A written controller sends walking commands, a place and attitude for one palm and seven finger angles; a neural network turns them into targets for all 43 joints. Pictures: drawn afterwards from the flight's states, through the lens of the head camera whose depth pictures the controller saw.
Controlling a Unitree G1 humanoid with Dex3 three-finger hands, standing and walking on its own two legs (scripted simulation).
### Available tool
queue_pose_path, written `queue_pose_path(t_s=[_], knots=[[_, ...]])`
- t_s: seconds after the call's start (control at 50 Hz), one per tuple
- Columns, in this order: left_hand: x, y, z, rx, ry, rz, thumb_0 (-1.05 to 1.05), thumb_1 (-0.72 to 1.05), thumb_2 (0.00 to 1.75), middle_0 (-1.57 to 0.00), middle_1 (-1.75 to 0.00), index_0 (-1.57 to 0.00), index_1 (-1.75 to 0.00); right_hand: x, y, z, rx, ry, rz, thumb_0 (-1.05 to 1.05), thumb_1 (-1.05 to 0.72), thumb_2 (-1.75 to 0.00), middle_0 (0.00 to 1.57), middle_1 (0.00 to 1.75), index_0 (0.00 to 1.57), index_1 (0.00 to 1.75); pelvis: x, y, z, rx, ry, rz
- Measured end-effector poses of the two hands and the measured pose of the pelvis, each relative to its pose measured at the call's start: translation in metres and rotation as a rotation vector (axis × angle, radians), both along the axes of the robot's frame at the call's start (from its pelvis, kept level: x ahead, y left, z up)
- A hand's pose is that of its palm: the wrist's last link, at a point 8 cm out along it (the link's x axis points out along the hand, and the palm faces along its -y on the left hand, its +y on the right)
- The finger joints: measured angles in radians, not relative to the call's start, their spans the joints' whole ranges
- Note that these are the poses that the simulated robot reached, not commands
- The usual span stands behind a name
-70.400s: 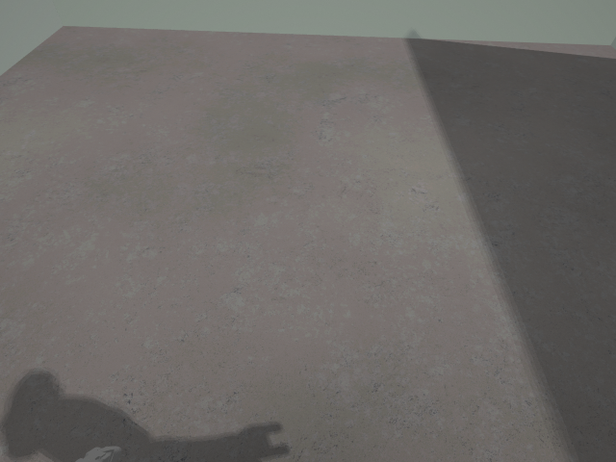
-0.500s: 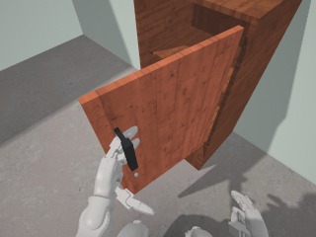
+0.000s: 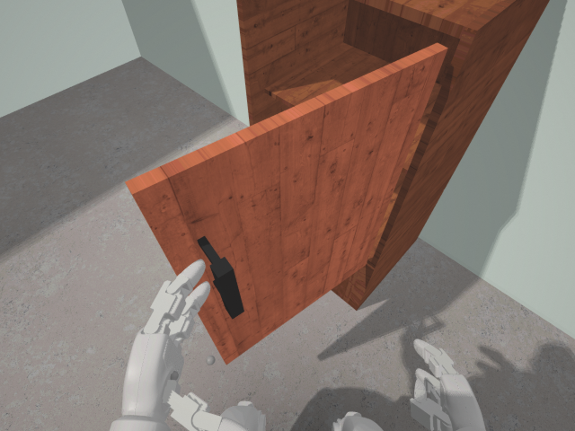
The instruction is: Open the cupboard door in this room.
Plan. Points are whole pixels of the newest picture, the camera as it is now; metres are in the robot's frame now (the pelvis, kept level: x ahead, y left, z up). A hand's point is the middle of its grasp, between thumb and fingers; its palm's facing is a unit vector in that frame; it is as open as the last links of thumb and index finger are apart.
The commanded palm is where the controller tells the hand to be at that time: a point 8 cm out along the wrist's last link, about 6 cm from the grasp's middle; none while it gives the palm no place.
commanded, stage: slide the hand sideways off the handle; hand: left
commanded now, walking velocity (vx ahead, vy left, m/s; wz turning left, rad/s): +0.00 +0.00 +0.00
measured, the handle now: (221, 279) +0.30 +0.11 +0.07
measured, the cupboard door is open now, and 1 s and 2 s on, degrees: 79 79 79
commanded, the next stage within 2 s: draw the hand back to the body in 0.44 s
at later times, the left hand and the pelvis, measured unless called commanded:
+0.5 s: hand (165, 404) +0.15 +0.14 +0.06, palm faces +0.03 -1.00 -0.03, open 16.3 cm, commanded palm +0.12 +0.20 +0.07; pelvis -0.01 -0.02 -0.01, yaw +1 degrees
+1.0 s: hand (110, 379) +0.16 +0.18 +0.13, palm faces +0.03 -1.00 -0.06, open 16.3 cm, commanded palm +0.13 +0.24 +0.14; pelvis +0.00 +0.00 +0.02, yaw +1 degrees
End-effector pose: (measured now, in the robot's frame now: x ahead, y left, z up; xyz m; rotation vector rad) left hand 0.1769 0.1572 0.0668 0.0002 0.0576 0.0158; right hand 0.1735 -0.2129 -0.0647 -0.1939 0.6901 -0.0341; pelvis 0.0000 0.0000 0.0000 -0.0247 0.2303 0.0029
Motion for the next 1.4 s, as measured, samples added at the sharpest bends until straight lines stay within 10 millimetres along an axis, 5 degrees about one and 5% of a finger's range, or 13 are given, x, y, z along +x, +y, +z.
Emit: queue_pose_path(t_s=[0.44,0.6,0.82,1.06,1.18,1.4], knots=[[-0.044,0.033,0.001,0.034,0.007,0.015,-0.02,-0.5,0.3,-0.15,-0.3,-0.15,-0.3,0.009,-0.027,-0.004,-0.023,-0.052,-0.058,0.01,-0.9,-0.9,0.2,0.3,0.2,0.3,-0.008,-0.019,-0.01,-0.001,0.001,0.017],[-0.042,0.039,0.0,0.014,-0.023,-0.008,-0.02,-0.51,0.3,-0.15,-0.3,-0.15,-0.3,0.0,-0.028,-0.004,-0.042,-0.067,-0.063,0.01,-0.9,-0.9,0.2,0.3,0.2,0.3,-0.015,-0.016,-0.012,-0.012,-0.006,0.02],[-0.036,0.057,0.04,0.051,-0.031,0.01,-0.02,-0.5,0.3,-0.15,-0.3,-0.15,-0.3,-0.012,-0.015,0.017,-0.006,-0.07,-0.101,0.01,-0.9,-0.9,0.2,0.3,0.2,0.3,-0.01,-0.007,0.01,-0.013,-0.064,0.014],[-0.034,0.08,0.072,0.069,-0.058,0.016,-0.02,-0.47,0.31,-0.15,-0.3,-0.15,-0.3,0.005,-0.004,0.043,-0.018,-0.137,-0.058,0.01,-0.9,-0.9,0.2,0.3,0.2,0.3,-0.001,0.003,0.028,-0.02,-0.114,0.022],[-0.033,0.096,0.092,0.287,0.034,0.179,-0.02,-0.35,0.37,-0.16,-0.3,-0.16,-0.3,0.014,0.006,0.058,-0.027,-0.135,-0.06,0.01,-0.9,-0.9,0.2,0.3,0.2,0.3,0.007,0.007,0.044,-0.011,-0.158,0.014],[-0.023,0.121,0.13,0.393,0.015,0.323,-0.01,0.01,0.52,-0.17,-0.3,-0.17,-0.3,0.025,0.02,0.069,-0.026,-0.095,-0.005,0.01,-0.9,-0.9,0.2,0.3,0.2,0.3,0.02,0.013,0.068,0.005,-0.235,0.013]])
